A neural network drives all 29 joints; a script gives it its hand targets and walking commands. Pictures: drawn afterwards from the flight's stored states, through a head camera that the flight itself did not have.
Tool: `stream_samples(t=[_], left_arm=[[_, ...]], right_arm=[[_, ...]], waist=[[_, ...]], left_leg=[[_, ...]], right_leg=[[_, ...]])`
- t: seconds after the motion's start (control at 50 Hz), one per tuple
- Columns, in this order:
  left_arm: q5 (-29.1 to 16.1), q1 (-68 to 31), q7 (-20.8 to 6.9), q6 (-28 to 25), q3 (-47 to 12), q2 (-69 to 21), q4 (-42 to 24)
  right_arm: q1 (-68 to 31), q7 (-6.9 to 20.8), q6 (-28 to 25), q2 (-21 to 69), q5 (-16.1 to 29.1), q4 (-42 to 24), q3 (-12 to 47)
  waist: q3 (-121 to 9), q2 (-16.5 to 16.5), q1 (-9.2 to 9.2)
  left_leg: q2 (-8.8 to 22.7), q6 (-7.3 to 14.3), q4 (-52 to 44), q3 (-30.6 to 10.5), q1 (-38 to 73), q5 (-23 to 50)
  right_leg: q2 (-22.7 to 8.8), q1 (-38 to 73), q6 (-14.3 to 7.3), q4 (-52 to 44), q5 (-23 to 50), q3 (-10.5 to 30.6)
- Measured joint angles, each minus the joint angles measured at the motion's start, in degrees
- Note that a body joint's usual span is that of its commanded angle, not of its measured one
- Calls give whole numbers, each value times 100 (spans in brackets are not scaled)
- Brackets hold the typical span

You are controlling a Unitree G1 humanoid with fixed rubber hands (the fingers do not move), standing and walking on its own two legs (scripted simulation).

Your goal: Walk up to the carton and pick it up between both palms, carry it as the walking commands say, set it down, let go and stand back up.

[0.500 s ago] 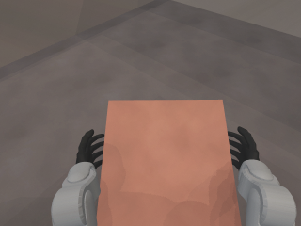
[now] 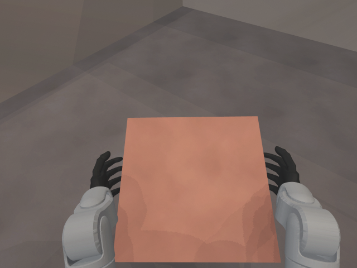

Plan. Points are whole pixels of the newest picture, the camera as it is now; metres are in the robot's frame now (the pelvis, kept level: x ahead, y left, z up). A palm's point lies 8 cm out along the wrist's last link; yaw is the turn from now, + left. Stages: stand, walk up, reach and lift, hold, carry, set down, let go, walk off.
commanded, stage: carry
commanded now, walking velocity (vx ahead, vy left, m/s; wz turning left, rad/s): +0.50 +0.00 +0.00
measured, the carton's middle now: (192, 189) +0.29 +0.00 +0.01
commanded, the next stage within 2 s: none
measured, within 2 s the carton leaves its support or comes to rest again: neither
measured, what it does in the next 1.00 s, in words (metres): walks ahead: right foot, then left foot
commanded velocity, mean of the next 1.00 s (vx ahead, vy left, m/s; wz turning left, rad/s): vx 0.08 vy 0.00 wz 0.00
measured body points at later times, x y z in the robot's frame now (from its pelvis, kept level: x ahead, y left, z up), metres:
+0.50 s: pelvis +0.35 -0.02 +0.01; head +0.40 -0.03 +0.46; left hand +0.60 +0.16 +0.08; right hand +0.62 -0.19 +0.08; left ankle +0.23 +0.10 -0.67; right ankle +0.41 -0.08 -0.72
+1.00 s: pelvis +0.53 +0.02 +0.02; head +0.54 +0.03 +0.47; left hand +0.79 +0.20 +0.11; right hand +0.78 -0.16 +0.11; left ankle +0.47 +0.13 -0.71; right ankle +0.41 -0.08 -0.71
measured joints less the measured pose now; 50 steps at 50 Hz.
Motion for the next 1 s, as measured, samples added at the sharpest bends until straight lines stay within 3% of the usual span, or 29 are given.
stream_samples(t=[0.04, 0.08, 0.18, 0.28, 0.34, 0.36, 0.4, 0.44, 0.6, 0.7, 0.8, 0.84, 0.9, 1.0], left_arm=[[33, 24, -11, 23, -7, -1, 159], [47, 115, -15, -22, -87, -3, 160], [53, 283, -19, -171, -228, -16, -195], [15, 317, 14, -156, -271, -18, -513], [-31, 253, 36, -72, -277, -14, -502], [-43, 224, 42, -72, -300, -15, -418], [-55, 103, 94, -108, -310, -10, -169], [-61, 27, 105, -78, -267, -10, -38], [-40, 154, 13, -206, -235, -12, -288], [-14, 168, -15, -139, -221, -9, -297], [35, 0, -27, 44, -102, -3, 118], [35, -52, 2, 66, -107, -3, 211], [19, -72, 22, 56, -95, -2, 303], [-20, 36, 30, 10, -111, -3, 200]], right_arm=[[9, 4, 37, 3, -18, 161, -31], [102, 36, 27, 5, -2, 125, -67], [332, 79, -134, 9, 65, -264, -37], [347, 90, -108, 9, 59, -574, 1], [351, 83, -5, 9, 27, -656, -20], [320, 81, 33, 2, 23, -635, -70], [148, 79, 98, -6, -2, -451, -179], [72, 53, 156, -6, -13, -351, -202], [130, 27, 22, 0, 33, -521, -87], [112, 47, 95, 1, 4, -504, -73], [21, 27, 206, -3, -57, -80, -94], [-44, 34, 244, -3, -72, 4, -144], [-48, 31, 228, -1, -74, 85, -161], [97, 17, 150, 0, -37, -9, -101]], waist=[[7, 17, 17], [59, 56, 24], [188, 162, 36], [256, 222, 106], [251, 192, 174], [216, 226, 221], [220, 386, 273], [279, 401, 236], [508, 199, 207], [222, 326, 124], [-267, 167, 129], [-340, 177, 151], [-357, 125, 160], [-207, 137, 151]], left_leg=[[-14, -53, -292, 14, 362, -241], [-30, -164, -743, -7, 806, -241], [16, -255, -1608, -122, 1819, -408], [138, -509, -1741, -173, 2657, -1002], [241, -645, -801, -234, 2827, -1646], [329, -657, -98, -283, 2656, -1686], [407, -650, 1523, -705, 1944, -1696], [292, -640, 2306, -1011, 1295, -1821], [259, -648, 624, -809, 299, -1427], [377, -573, -671, -588, 634, 355], [275, -570, -242, -452, 829, -598], [282, -557, -179, -412, 881, -296], [219, -542, -138, -360, 976, -634], [201, -516, -136, -336, 1091, -381]], right_leg=[[169, -774, -18, 1002, 267, 191], [209, -1298, 19, 965, 570, 131], [229, -2061, 72, -560, 881, -203], [387, -2212, -90, -2112, 1611, -601], [551, -1748, -227, -3027, 2411, -914], [587, -1653, -401, -3014, 2687, -967], [682, -1680, -723, -2593, 2125, -1010], [675, -1533, -849, -2622, 1757, -1009], [554, -618, -658, -3379, 1552, -832], [578, -222, -437, -3010, 946, -722], [420, 67, -251, -2891, 598, -596], [406, 118, -188, -2852, 510, -569], [321, 122, -109, -2726, 580, -533], [296, 326, -34, -2908, 953, -550]])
